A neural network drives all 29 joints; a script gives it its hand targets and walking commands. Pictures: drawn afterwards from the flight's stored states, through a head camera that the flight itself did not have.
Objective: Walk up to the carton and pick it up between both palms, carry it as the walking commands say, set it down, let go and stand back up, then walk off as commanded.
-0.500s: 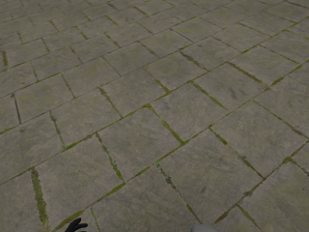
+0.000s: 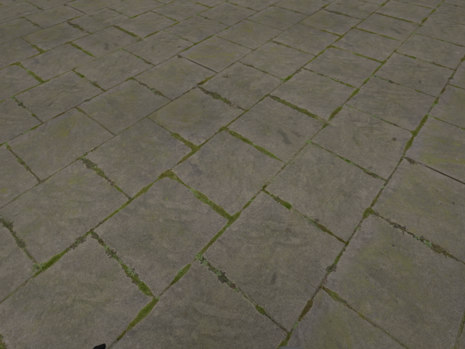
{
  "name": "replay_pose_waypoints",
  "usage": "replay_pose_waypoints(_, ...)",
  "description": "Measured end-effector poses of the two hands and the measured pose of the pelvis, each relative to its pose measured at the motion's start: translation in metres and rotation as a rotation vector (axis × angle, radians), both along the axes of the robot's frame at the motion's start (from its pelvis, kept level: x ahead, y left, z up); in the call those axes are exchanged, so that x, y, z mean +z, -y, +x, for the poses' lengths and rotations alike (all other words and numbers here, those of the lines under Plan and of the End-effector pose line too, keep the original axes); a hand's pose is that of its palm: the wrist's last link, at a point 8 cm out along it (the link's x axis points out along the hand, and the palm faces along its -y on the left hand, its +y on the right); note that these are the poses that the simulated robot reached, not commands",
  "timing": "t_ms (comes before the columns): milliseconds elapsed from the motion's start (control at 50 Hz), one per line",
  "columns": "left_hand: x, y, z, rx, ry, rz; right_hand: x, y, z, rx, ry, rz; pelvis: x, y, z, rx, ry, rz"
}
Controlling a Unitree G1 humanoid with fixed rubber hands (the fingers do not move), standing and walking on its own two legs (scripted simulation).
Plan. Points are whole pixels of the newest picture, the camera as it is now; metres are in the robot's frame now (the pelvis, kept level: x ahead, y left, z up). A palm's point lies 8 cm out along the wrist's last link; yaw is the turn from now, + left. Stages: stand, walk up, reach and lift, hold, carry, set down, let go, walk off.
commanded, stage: walk up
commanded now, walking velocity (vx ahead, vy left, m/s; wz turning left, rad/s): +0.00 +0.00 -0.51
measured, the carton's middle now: out of the picture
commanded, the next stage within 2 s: none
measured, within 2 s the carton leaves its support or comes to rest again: neither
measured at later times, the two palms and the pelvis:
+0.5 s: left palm out of the picture +0.10 +0.26 -0.13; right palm out of the picture -0.01 -0.23 -0.11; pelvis -0.03 +0.03 +0.01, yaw -14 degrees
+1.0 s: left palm out of the picture +0.13 +0.21 -0.12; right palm out of the picture -0.13 -0.23 -0.13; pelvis -0.06 +0.02 +0.00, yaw -26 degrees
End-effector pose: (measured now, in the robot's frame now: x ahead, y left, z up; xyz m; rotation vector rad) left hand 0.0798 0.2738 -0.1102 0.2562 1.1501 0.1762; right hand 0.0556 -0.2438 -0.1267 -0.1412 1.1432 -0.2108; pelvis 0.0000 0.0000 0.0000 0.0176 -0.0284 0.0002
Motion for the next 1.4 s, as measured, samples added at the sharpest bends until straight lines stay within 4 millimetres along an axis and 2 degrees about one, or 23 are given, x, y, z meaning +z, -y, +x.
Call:
replay_pose_waypoints(80, 0.009, 0.016, 0.023, -0.085, 0.044, 0.024, -0.019, 0.012, -0.032, -0.076, -0.069, 0.032, -0.004, 0.005, -0.003, -0.019, 0.016, -0.01)
replay_pose_waypoints(160, 0.015, 0.027, 0.029, -0.121, 0.061, 0.035, -0.022, 0.013, -0.05, -0.11, -0.124, 0.038, 0.0, 0.004, -0.007, -0.036, 0.027, -0.008)
replay_pose_waypoints(280, 0.006, 0.031, 0.025, -0.158, 0.026, 0.009, -0.011, 0.004, -0.055, -0.135, -0.115, 0.034, 0.004, -0.002, -0.013, -0.081, 0.023, -0.016)
replay_pose_waypoints(420, -0.019, 0.014, 0.013, -0.169, -0.062, -0.05, 0.005, -0.015, -0.051, -0.168, -0.035, -0.008, 0.001, -0.022, -0.02, -0.175, 0.021, -0.015)
replay_pose_waypoints(540, -0.013, 0.016, 0.028, -0.246, -0.086, -0.055, 0.019, -0.016, -0.073, -0.237, -0.01, -0.037, 0.011, -0.026, -0.028, -0.266, 0.019, -0.023)
replay_pose_waypoints(620, -0.003, 0.027, 0.046, -0.299, -0.047, -0.043, 0.012, -0.012, -0.093, -0.277, -0.023, -0.017, 0.011, -0.024, -0.034, -0.311, 0.016, -0.016)
replay_pose_waypoints(720, 0.005, 0.051, 0.061, -0.4, 0.01, -0.004, -0.01, 0.0, -0.126, -0.356, -0.041, 0.031, 0.002, -0.013, -0.045, -0.368, 0.026, -0.014)
replay_pose_waypoints(800, 0.012, 0.061, 0.059, -0.449, 0.019, 0.02, -0.015, 0.003, -0.149, -0.403, -0.073, 0.045, 0.003, -0.011, -0.053, -0.39, 0.026, -0.012)
replay_pose_waypoints(880, 0.011, 0.064, 0.053, -0.462, -0.003, 0.026, -0.013, -0.002, -0.167, -0.422, -0.094, 0.051, 0.006, -0.012, -0.058, -0.414, 0.017, -0.02)
replay_pose_waypoints(1080, -0.015, 0.059, 0.048, -0.504, -0.078, -0.033, 0.005, -0.027, -0.2, -0.5, -0.1, 0.005, 0.006, -0.029, -0.067, -0.517, 0.004, -0.018)
replay_pose_waypoints(1160, -0.012, 0.071, 0.055, -0.59, -0.1, -0.037, 0.013, -0.035, -0.22, -0.561, -0.094, -0.009, 0.011, -0.031, -0.073, -0.584, 0.008, -0.016)
replay_pose_waypoints(1220, -0.008, 0.083, 0.063, -0.627, -0.082, -0.045, 0.011, -0.036, -0.234, -0.6, -0.095, -0.003, 0.011, -0.028, -0.078, -0.616, 0.009, -0.007)
replay_pose_waypoints(1320, -0.001, 0.113, 0.076, -0.721, -0.034, -0.014, -0.009, -0.031, -0.259, -0.662, -0.083, 0.032, 0.002, -0.019, -0.088, -0.687, 0.016, 0.024)
replay_pose_waypoints(1400, 0.007, 0.137, 0.078, -0.792, 0.019, 0.015, -0.024, -0.024, -0.282, -0.705, -0.099, 0.061, -0.003, -0.013, -0.1, -0.708, 0.025, 0.008)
